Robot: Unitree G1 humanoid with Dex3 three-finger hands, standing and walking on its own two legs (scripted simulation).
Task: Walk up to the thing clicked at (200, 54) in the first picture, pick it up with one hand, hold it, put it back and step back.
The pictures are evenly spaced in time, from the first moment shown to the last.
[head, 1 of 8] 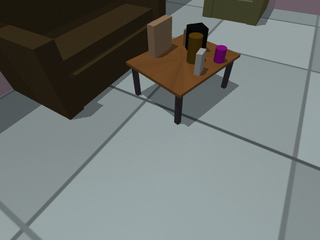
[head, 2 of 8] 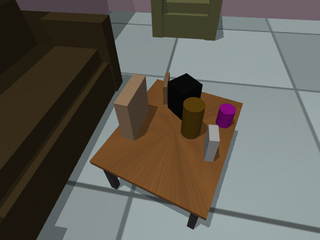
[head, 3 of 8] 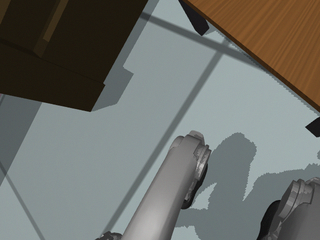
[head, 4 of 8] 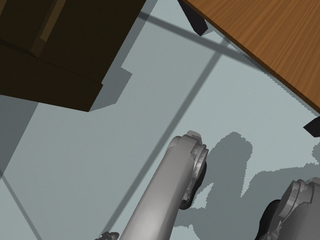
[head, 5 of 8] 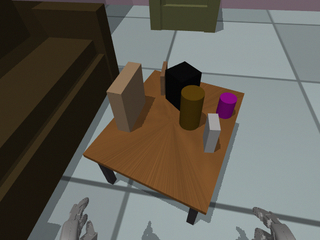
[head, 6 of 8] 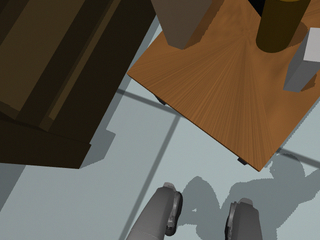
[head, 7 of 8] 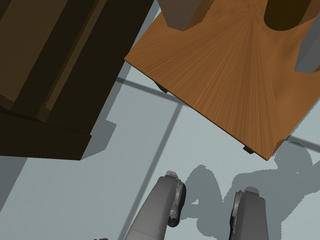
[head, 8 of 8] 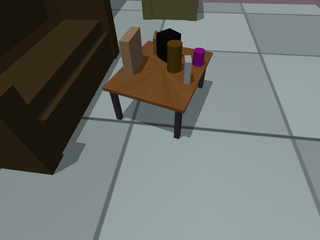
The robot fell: no
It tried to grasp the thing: yes
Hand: right
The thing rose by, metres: 0.01
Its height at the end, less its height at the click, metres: +0.00
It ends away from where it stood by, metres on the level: 0.00
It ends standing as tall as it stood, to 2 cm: yes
